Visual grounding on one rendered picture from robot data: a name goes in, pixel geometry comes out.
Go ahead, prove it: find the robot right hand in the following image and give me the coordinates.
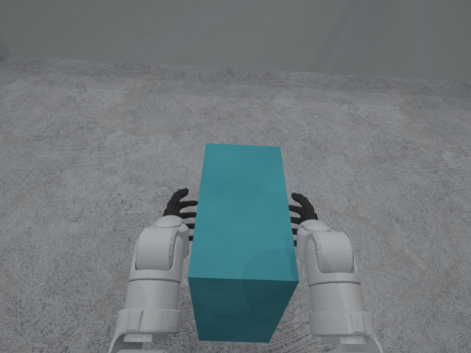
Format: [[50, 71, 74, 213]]
[[288, 193, 318, 246]]

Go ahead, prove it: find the robot left hand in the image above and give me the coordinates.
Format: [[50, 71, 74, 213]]
[[163, 188, 198, 241]]

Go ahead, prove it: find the right robot forearm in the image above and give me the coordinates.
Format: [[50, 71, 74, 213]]
[[296, 219, 383, 353]]

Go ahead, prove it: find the carton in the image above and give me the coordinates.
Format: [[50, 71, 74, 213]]
[[188, 143, 300, 343]]

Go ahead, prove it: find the left robot forearm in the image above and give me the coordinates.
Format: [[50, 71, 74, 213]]
[[108, 215, 189, 353]]

